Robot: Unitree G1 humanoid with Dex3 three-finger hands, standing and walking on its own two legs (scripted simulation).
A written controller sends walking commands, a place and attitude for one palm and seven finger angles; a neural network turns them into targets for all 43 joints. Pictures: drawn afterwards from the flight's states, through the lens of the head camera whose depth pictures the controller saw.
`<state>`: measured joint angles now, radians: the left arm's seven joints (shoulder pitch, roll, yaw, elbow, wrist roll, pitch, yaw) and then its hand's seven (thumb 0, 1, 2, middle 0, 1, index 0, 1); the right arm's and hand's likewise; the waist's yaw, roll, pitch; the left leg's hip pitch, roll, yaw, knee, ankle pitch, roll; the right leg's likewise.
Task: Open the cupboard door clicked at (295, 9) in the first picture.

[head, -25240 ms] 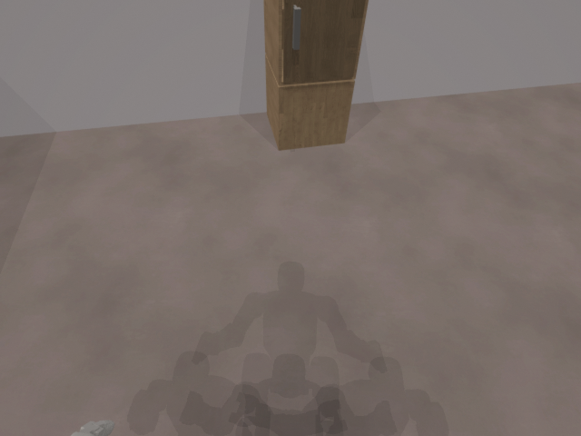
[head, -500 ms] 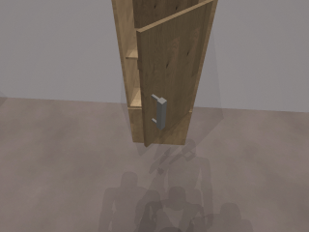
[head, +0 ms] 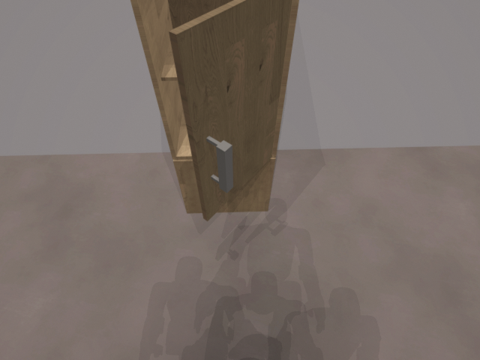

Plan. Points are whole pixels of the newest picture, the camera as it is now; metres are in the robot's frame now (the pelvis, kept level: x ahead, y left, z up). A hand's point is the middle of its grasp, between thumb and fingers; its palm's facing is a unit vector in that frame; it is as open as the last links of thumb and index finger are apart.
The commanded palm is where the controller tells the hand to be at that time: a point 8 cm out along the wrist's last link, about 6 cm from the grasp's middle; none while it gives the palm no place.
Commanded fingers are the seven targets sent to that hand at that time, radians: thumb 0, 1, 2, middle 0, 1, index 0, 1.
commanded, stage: walk to a spot facing it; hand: left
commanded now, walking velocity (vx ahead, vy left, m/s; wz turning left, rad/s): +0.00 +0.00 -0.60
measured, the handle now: (218, 164) +0.56 +0.09 -0.08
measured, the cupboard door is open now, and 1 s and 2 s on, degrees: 49 49 49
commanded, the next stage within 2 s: none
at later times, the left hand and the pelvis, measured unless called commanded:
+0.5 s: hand out of the picture +0.09 +0.15 -0.15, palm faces -0.17 -0.95 -0.27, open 7.4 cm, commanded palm none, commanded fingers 0.00 0.90 0.90 -0.20 -0.30 -0.20 -0.30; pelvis +0.01 -0.04 +0.01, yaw -16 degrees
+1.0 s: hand (212, 302) +0.25 +0.08 -0.16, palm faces -0.53 -0.79 -0.30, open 7.4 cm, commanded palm none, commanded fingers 0.00 0.90 0.90 -0.20 -0.30 -0.20 -0.30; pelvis +0.03 -0.05 -0.01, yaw -34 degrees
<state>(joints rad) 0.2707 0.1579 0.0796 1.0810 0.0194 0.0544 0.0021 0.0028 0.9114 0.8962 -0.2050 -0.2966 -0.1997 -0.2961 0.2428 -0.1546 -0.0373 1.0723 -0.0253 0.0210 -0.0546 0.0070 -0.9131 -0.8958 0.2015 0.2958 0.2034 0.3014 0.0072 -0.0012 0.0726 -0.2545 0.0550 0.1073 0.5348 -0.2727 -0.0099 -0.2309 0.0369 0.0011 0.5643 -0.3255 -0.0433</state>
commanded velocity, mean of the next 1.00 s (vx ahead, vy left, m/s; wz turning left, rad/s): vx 0.00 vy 0.00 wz -0.60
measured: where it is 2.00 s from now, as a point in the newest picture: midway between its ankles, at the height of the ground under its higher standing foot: outside the picture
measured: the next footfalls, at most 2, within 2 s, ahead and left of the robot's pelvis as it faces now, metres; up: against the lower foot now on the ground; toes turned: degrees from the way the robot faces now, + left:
left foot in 0.66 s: +0.10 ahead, +0.11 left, +0.00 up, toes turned -24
right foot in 0.94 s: +0.02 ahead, -0.17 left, +0.00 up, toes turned -35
